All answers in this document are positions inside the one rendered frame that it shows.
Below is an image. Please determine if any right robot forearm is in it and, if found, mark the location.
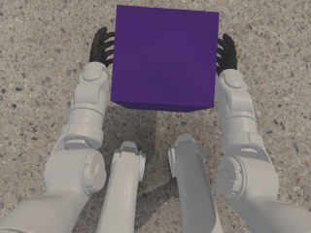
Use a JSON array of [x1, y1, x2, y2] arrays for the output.
[[214, 69, 279, 189]]

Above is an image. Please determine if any robot left upper arm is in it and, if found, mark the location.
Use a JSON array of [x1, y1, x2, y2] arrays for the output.
[[0, 149, 107, 233]]

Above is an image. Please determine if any left robot forearm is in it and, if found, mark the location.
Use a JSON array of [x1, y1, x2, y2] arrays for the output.
[[43, 61, 111, 184]]

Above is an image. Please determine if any robot right upper arm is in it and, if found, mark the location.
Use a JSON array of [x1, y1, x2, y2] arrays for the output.
[[215, 155, 311, 233]]

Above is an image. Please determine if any robot right hand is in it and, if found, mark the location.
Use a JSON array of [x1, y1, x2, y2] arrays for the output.
[[216, 33, 238, 77]]

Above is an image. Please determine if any left robot shin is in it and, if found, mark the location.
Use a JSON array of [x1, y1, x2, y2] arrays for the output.
[[110, 141, 138, 171]]

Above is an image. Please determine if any robot left hand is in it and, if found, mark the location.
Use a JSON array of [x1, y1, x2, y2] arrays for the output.
[[89, 26, 115, 68]]

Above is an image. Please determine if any right robot thigh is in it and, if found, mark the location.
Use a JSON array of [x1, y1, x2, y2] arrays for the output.
[[168, 140, 224, 233]]

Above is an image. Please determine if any carton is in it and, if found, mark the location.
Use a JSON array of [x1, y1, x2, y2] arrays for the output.
[[110, 5, 220, 113]]

